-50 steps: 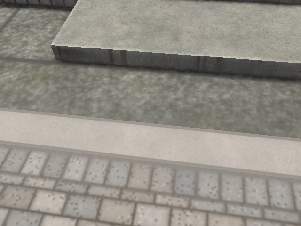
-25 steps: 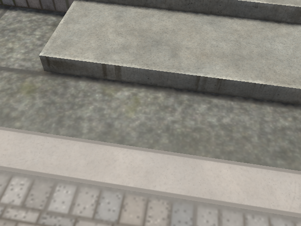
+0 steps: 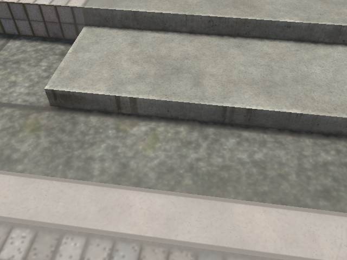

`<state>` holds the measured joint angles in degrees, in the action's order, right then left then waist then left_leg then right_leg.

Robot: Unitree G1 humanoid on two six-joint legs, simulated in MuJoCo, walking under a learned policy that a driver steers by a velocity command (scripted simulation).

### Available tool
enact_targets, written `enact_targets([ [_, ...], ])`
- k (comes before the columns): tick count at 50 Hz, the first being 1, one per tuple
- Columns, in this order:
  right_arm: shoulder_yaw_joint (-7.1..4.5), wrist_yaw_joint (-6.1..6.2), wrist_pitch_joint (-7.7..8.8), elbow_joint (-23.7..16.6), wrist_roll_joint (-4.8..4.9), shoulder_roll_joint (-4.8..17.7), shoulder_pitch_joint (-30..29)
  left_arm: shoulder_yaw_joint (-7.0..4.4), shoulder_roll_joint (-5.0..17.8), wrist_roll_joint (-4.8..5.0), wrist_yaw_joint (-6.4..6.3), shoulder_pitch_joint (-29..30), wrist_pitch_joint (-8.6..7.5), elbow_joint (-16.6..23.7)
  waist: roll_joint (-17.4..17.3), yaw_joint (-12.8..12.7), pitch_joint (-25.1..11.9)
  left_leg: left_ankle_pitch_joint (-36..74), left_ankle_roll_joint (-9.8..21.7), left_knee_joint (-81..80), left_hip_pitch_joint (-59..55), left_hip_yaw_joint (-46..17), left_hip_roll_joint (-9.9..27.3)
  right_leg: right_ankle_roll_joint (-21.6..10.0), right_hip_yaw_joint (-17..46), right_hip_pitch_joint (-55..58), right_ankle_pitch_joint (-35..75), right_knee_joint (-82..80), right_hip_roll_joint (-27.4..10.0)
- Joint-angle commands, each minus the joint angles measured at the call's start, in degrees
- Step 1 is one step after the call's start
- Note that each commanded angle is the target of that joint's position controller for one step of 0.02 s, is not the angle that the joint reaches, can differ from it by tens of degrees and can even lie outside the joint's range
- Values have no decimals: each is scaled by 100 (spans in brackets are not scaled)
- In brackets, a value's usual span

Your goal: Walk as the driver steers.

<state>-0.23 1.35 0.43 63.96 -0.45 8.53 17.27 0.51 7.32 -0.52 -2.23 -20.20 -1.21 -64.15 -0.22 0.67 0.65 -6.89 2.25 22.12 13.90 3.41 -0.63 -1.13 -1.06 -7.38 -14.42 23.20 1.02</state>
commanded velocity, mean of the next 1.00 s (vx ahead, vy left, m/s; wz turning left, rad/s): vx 0.04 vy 0.00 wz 0.00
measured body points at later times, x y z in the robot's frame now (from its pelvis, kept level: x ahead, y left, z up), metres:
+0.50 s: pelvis +0.02 -0.01 +0.00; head +0.02 -0.01 +0.45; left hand -0.02 +0.20 -0.16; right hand -0.01 -0.22 -0.16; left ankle +0.06 +0.09 -0.74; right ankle -0.02 -0.11 -0.74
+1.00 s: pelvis +0.07 +0.01 +0.00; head +0.08 +0.01 +0.45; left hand +0.03 +0.22 -0.17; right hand +0.05 -0.20 -0.16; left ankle +0.06 +0.09 -0.74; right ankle -0.02 -0.11 -0.74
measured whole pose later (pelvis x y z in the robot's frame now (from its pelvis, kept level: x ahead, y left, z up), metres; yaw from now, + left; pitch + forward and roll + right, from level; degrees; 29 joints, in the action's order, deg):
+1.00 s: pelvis +0.07 +0.01 +0.00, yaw +0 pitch -1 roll +1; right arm 0.0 2.9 1.6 65.3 -0.3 6.2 17.2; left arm 0.4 7.1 -0.3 -3.2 -19.9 -1.1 -65.6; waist 1.3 -0.1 2.4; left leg -14.5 2.8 25.3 9.8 3.3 -2.3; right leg -0.2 -0.1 -1.6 -20.0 22.8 -0.5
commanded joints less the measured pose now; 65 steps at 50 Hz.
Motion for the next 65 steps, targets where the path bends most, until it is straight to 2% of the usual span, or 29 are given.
enact_targets([
  [1, -36, 27, 36, -26, 2, 367, 284, -57, 428, 2, -15, -442, -24, 27, 33, -14, 409, -264, 25, -372, -355, -733, 567, -214, 634, -763, -68, -672, -626],
  [27, -2, 88, 18, 299, 5, 202, 454, -6, 268, 4, -50, -581, -34, -143, 43, -12, 470, 188, 7, -238, -461, -706, 605, -226, 568, -494, 451, -628, -616],
  [28, 2, 85, 12, 315, 1, 184, 485, -8, 264, -5, -48, -652, -32, -166, 53, -27, 365, -200, 14, -233, -493, -670, 541, -247, 562, -456, 9, -686, -572],
  [30, -51, 65, -21, 257, -12, 268, 440, -105, 471, -19, -37, -728, 8, -151, 244, -68, 496, -1444, 94, 134, -217, -436, 238, -418, 680, -594, -1500, -737, -493],
  [31, -75, 39, -36, 194, -41, 278, 387, -158, 582, -27, -24, -751, 39, -109, 432, -113, 696, -2063, 137, 414, 149, -297, 80, -569, 942, -695, -2362, -879, -605],
  [32, -48, 20, -29, 107, -62, 153, 221, -165, 549, -15, -26, -800, 53, -97, 490, -168, 1047, -1803, 115, 651, 511, -196, 15, -667, 1222, -810, -2500, -1113, -828],
  [33, 6, 11, 1, 61, -82, -51, 184, -155, 500, -13, -39, -776, 46, -101, 562, -139, 1209, -1317, 81, 802, 573, -133, 30, -727, 1429, -883, -2264, -1248, -1063],
  [34, 48, 12, 39, 73, -94, -160, 275, -113, 383, -38, -51, -617, 16, -76, 500, -23, 1255, -872, 64, 650, 346, -225, 174, -699, 1387, -1029, -1677, -1183, -1147],
  [35, 55, 21, 85, 106, -85, -126, 438, -84, 314, -64, -51, -479, -28, -48, 404, 83, 1151, -476, 60, 383, -13, -414, 301, -586, 1155, -1091, -808, -954, -1013],
  [37, -32, 55, 175, 177, -25, 278, 618, -79, 263, -55, -35, -614, -110, -54, -169, -10, 810, 675, 149, 194, -358, -754, 524, -325, 482, -639, 898, -322, -515],
  [38, -33, 74, 201, 192, -5, 290, 686, -75, 276, -22, -51, -744, -124, -100, -216, -44, 530, 1296, 201, 217, -571, -799, 613, -254, 399, -391, 1153, -199, -492],
  [40, -23, 118, 206, 176, 1, 246, 699, -82, 336, 39, -82, -851, -102, -156, -169, -67, 235, 1954, 251, 252, -845, -823, 685, -180, 373, -131, 1318, -121, -506],
  [42, -24, 153, 182, 155, 8, 241, 665, -78, 328, 37, -90, -816, -60, -162, -124, -76, 151, 2118, 255, 240, -932, -793, 687, -151, 372, -17, 1390, -131, -537],
  [47, -45, 177, 122, 141, 18, 233, 592, -51, 293, 19, -107, -730, 16, -201, -6, -85, 238, 1972, 217, 142, -908, -739, 643, -83, 361, 79, 1411, -217, -594],
  [55, -75, 170, 83, 159, 15, 233, 496, -36, 315, 11, -121, -564, 51, -242, 58, -73, 345, 1716, 190, 6, -880, -724, 609, -59, 368, 112, 1339, -330, -652],
  [57, -118, 152, 49, 180, 14, 295, 532, -59, 341, -30, -108, -603, 58, -262, 21, -66, 315, 327, 291, -13, -873, -681, 439, -151, 269, 12, 143, -280, -482],
  [59, -224, 106, -16, 186, -2, 447, 679, -93, 348, -74, -62, -535, 63, -187, -54, 20, 634, -2084, 532, -56, -591, -870, 378, -362, 214, -505, -1345, 63, -292],
  [60, -264, 76, -29, 199, -3, 500, 851, -92, 308, -98, -25, -452, 45, -103, -188, 111, 920, -2988, 680, -255, -470, -1245, 561, -429, 195, -966, -1850, 330, -222],
  [62, -347, 31, -15, 284, -16, 671, 1357, -56, 140, -171, 57, -198, -45, 134, -684, 302, 1199, -4030, 1122, -894, -702, -2490, 1307, -457, -168, -1902, -1846, 1231, -45],
  [63, -380, 9, -2, 328, -51, 717, 1573, -65, 137, -191, 97, 8, -100, 262, -769, 387, 1183, -4192, 1366, -1205, -702, -3085, 1668, -460, -284, -2057, -1667, 1652, -31],
  [65, -410, -13, 70, 219, -148, 790, 1388, -129, 274, -149, 188, 338, -203, 492, -604, 336, 1136, -3803, 1562, -1506, -450, -3424, 1998, -493, -44, -2197, -1601, 2355, -257],
])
